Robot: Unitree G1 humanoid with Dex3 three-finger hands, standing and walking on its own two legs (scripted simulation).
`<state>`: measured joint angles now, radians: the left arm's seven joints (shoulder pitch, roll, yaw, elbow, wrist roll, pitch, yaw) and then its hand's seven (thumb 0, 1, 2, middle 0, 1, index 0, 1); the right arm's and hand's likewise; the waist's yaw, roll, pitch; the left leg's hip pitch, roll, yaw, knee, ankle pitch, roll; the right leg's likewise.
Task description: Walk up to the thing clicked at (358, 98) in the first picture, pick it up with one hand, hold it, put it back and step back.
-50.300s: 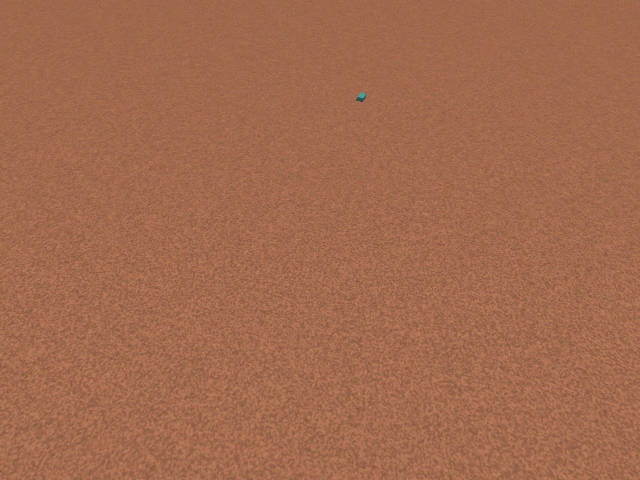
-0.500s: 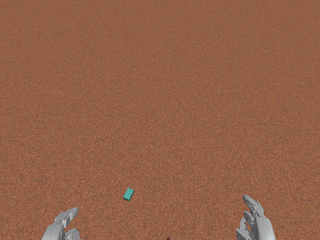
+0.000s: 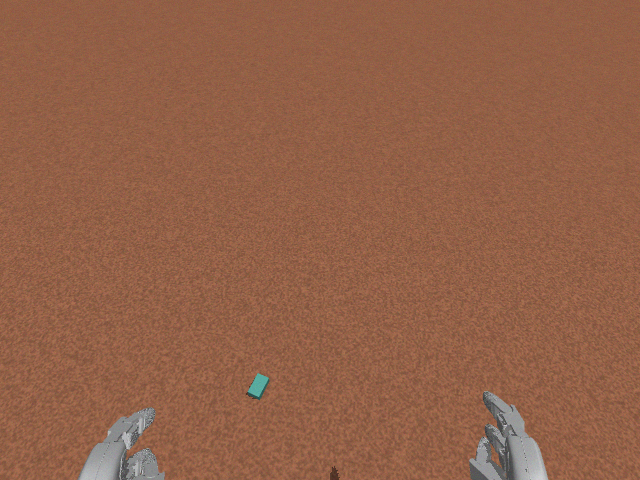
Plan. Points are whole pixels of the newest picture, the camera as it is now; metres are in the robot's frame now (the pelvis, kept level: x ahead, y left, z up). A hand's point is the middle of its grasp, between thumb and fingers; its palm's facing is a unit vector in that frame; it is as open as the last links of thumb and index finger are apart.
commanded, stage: home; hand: left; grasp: from above
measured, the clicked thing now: (258, 386) +0.53 +0.14 -0.70
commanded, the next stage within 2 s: stand in 0.70 s
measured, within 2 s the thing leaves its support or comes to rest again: neither
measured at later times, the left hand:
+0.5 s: hand out of the picture +0.16 +0.18 -0.04, palm faces +0.05 -0.98 -0.20, open 7.4 cm
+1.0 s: hand out of the picture +0.14 +0.22 -0.09, palm faces -0.02 -0.94 -0.33, open 7.4 cm
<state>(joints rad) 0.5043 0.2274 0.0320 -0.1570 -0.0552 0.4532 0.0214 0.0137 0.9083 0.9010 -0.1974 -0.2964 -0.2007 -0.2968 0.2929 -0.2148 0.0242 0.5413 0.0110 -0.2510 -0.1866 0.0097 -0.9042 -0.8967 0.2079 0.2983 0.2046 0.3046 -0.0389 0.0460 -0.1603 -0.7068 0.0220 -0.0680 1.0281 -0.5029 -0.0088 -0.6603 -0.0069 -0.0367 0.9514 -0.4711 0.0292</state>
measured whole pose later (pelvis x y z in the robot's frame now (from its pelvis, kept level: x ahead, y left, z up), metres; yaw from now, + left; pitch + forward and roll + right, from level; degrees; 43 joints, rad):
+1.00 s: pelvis -0.01 +0.00 +0.02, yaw +0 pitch +2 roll +0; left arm 0.25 0.31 0.02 0.51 0.05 0.08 0.02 0.01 0.91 0.90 -0.20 -0.30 -0.20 -0.30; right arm 0.20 -0.30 -0.02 0.78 -0.06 -0.06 -0.01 0.01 -0.90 -0.90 0.21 0.30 0.21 0.30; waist 0.02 -0.03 0.02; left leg -0.48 -0.01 -0.01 0.86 -0.42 0.01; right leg -0.48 -0.05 0.01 0.86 -0.43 0.03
